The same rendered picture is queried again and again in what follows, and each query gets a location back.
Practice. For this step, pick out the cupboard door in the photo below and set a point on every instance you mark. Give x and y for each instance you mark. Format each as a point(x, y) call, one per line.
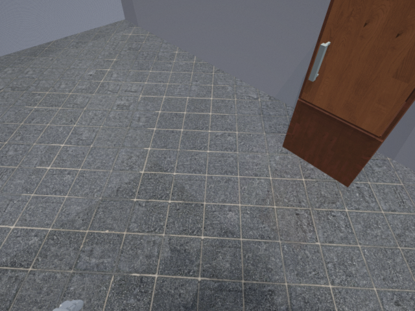
point(368, 70)

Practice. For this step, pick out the handle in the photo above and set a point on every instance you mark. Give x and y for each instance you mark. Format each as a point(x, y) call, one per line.
point(318, 61)

